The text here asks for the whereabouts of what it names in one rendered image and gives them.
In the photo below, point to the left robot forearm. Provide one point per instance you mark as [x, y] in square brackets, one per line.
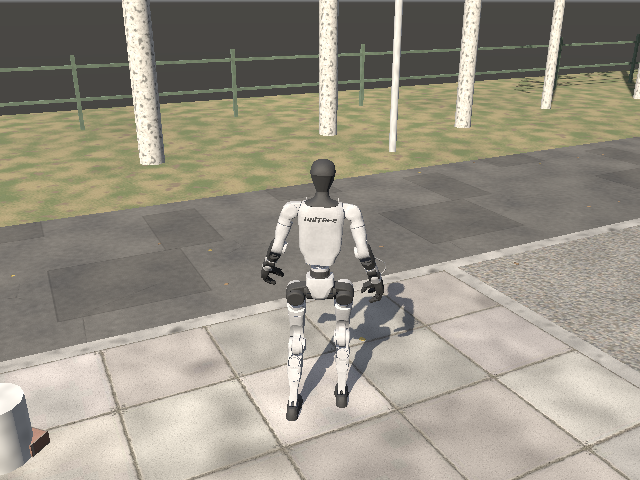
[270, 259]

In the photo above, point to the left robot hand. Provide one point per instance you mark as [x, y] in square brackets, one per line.
[266, 278]

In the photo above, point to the robot right upper arm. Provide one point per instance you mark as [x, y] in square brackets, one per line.
[353, 213]

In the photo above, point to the right robot hand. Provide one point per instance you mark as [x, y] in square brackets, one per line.
[379, 288]

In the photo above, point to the right robot forearm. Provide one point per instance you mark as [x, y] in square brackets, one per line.
[371, 268]

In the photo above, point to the robot torso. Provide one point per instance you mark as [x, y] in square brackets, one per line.
[320, 240]

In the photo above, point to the robot left upper arm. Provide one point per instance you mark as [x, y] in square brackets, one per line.
[290, 210]

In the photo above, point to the right robot thigh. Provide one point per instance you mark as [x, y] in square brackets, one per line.
[343, 301]

